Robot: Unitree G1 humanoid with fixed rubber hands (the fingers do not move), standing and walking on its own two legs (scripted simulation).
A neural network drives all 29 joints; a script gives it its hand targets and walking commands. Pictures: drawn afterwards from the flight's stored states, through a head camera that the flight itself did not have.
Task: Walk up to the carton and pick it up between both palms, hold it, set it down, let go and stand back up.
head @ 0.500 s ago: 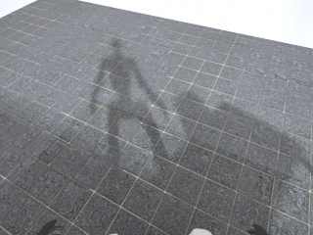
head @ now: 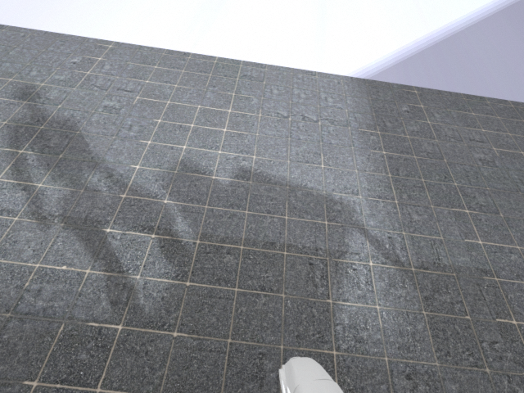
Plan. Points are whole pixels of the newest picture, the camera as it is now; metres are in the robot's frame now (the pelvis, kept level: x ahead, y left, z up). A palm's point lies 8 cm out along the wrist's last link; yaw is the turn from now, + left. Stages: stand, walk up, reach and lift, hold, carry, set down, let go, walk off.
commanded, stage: walk up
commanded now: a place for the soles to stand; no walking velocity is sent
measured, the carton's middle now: out of the picture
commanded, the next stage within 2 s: none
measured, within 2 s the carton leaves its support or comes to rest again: neither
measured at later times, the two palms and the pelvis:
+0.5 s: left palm out of the picture +0.11 +0.11 -0.09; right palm out of the picture +0.00 -0.46 -0.13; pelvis -0.02 -0.16 -0.01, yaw -27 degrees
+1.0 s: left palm (338, 300) +0.29 -0.17 -0.11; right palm out of the picture -0.22 -0.41 -0.10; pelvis +0.00 -0.23 +0.00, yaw -61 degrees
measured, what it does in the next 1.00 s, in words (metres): steps to the right, turning right: right foot, then left foot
